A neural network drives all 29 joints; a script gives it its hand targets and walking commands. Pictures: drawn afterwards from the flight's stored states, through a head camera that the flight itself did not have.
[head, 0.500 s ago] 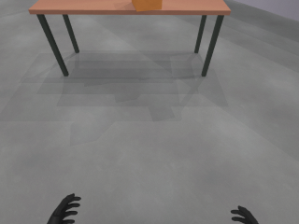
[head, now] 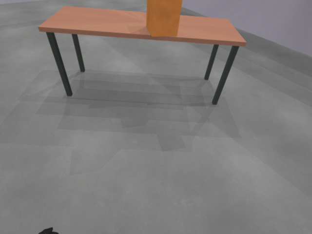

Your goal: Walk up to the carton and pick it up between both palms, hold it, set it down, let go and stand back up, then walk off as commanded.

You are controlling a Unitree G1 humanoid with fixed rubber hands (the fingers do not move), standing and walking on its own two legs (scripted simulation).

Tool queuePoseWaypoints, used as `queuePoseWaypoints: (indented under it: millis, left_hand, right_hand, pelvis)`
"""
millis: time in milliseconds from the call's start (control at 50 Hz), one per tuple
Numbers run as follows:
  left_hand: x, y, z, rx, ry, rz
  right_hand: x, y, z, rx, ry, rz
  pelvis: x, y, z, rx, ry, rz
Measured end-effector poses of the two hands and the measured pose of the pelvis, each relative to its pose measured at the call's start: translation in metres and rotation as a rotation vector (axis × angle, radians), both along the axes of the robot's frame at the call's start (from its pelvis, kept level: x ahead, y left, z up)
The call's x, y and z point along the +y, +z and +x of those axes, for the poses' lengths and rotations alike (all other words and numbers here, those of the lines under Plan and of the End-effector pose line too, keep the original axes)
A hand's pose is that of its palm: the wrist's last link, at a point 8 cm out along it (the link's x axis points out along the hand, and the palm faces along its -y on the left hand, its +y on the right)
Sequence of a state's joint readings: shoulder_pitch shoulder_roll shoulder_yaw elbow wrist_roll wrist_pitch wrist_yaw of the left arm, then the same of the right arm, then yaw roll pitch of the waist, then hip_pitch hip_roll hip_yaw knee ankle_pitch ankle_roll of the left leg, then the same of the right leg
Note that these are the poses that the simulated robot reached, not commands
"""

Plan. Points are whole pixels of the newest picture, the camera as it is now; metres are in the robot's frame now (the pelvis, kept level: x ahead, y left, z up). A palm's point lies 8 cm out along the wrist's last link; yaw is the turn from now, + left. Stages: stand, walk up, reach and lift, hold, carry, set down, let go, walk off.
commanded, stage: walk up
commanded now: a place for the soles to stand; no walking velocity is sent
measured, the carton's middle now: (162, 14) +1.57 -0.02 +0.04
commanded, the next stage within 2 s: none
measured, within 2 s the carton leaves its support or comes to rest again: neither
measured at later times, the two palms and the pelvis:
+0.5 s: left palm (65, 202) +0.22 +0.25 -0.06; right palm (274, 218) +0.22 -0.35 -0.11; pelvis +0.14 -0.05 +0.00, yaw -1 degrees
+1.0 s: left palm (55, 172) +0.32 +0.33 -0.09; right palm (247, 182) +0.31 -0.28 -0.08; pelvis +0.23 +0.02 -0.01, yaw +0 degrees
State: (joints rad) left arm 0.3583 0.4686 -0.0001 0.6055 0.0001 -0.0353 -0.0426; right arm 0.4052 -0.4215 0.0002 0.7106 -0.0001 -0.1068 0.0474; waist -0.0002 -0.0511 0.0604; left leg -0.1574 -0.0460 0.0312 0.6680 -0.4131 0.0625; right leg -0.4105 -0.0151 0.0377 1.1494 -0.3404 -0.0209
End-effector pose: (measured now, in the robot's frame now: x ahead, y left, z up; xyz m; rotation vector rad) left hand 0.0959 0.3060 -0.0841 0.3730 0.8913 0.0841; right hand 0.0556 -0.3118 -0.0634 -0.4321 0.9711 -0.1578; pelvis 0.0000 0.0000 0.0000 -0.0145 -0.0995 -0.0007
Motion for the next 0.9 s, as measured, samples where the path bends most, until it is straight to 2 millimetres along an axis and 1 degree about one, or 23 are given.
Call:
queuePoseWaypoints:
  millis: [60, 120, 220, 260, 340, 400, 460, 520, 620, 700, 760, 800, 840, 900]
  left_hand:
    - [-0.005, 0.001, 0.017, 0.006, 0.0, -0.002]
    - [-0.012, 0.002, 0.036, 0.012, -0.003, 0.005]
    - [-0.032, 0.002, 0.077, 0.023, -0.028, 0.035]
    - [-0.043, 0.005, 0.093, 0.01, -0.024, 0.036]
    - [-0.053, 0.013, 0.104, 0.024, -0.014, 0.055]
    - [-0.053, 0.019, 0.111, 0.051, -0.002, 0.08]
    - [-0.052, 0.022, 0.121, 0.056, 0.005, 0.096]
    - [-0.051, 0.023, 0.133, 0.044, 0.008, 0.097]
    - [-0.042, 0.018, 0.154, 0.031, 0.007, 0.08]
    - [-0.027, 0.007, 0.171, 0.037, 0.012, 0.055]
    - [-0.012, -0.006, 0.184, 0.047, 0.017, 0.032]
    - [-0.005, -0.013, 0.193, 0.05, 0.015, 0.017]
    - [-0.001, -0.015, 0.2, 0.045, 0.022, 0.002]
    - [0.008, -0.01, 0.214, 0.02, 0.022, -0.004]
  right_hand:
    - [-0.005, -0.001, 0.009, 0.016, -0.007, 0.002]
    - [-0.012, -0.007, 0.024, 0.027, -0.011, 0.015]
    - [-0.028, -0.029, 0.051, 0.061, -0.03, 0.052]
    - [-0.032, -0.04, 0.063, 0.096, -0.028, 0.072]
    - [-0.036, -0.045, 0.098, 0.102, -0.016, 0.104]
    - [-0.038, -0.045, 0.126, 0.083, -0.002, 0.115]
    - [-0.038, -0.046, 0.15, 0.06, 0.007, 0.124]
    - [-0.033, -0.047, 0.167, 0.046, 0.007, 0.129]
    - [-0.022, -0.046, 0.188, 0.042, 0.002, 0.119]
    - [-0.009, -0.042, 0.207, 0.046, 0.006, 0.094]
    - [0.006, -0.039, 0.223, 0.042, 0.012, 0.07]
    - [0.015, -0.035, 0.231, 0.027, 0.016, 0.059]
    - [0.021, -0.03, 0.235, 0.015, 0.012, 0.051]
    - [0.026, -0.021, 0.242, -0.006, 0.005, 0.04]
  pelvis:
    - [-0.005, 0.001, 0.018, -0.009, 0.001, 0.014]
    - [-0.012, -0.001, 0.036, -0.006, 0.0, 0.032]
    - [-0.03, -0.01, 0.071, 0.026, -0.019, 0.068]
    - [-0.037, -0.012, 0.085, 0.04, -0.017, 0.039]
    - [-0.048, -0.008, 0.107, 0.071, -0.008, 0.044]
    - [-0.052, -0.004, 0.12, 0.088, -0.006, 0.047]
    - [-0.052, -0.004, 0.132, 0.093, -0.006, 0.044]
    - [-0.049, -0.004, 0.143, 0.087, -0.008, 0.033]
    - [-0.037, -0.006, 0.162, 0.085, -0.011, 0.01]
    - [-0.022, -0.009, 0.179, 0.11, -0.007, -0.015]
    - [-0.005, -0.014, 0.194, 0.122, -0.005, -0.032]
    - [0.004, -0.016, 0.201, 0.096, -0.004, -0.005]
    - [0.012, -0.014, 0.208, 0.063, -0.006, -0.005]
    - [0.019, -0.01, 0.22, 0.024, -0.008, -0.015]
